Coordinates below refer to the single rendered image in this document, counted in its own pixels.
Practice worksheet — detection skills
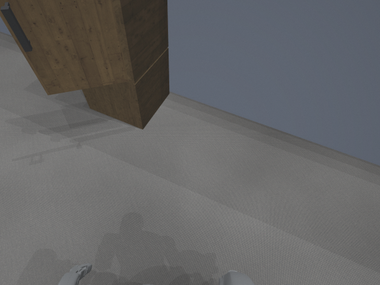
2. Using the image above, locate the handle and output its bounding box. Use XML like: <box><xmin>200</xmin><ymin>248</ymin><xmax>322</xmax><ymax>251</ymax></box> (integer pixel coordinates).
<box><xmin>1</xmin><ymin>2</ymin><xmax>32</xmax><ymax>52</ymax></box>

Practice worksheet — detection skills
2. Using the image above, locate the cupboard door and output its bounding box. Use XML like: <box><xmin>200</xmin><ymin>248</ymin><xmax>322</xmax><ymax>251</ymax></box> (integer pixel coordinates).
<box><xmin>0</xmin><ymin>0</ymin><xmax>128</xmax><ymax>95</ymax></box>

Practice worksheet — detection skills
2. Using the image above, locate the right robot thigh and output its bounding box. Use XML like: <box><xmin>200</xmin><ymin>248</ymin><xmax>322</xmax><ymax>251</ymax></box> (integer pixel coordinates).
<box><xmin>218</xmin><ymin>272</ymin><xmax>254</xmax><ymax>285</ymax></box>

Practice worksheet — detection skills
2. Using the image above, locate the robot left hand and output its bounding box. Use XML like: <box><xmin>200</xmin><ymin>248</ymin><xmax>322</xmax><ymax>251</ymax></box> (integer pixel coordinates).
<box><xmin>58</xmin><ymin>263</ymin><xmax>92</xmax><ymax>285</ymax></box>

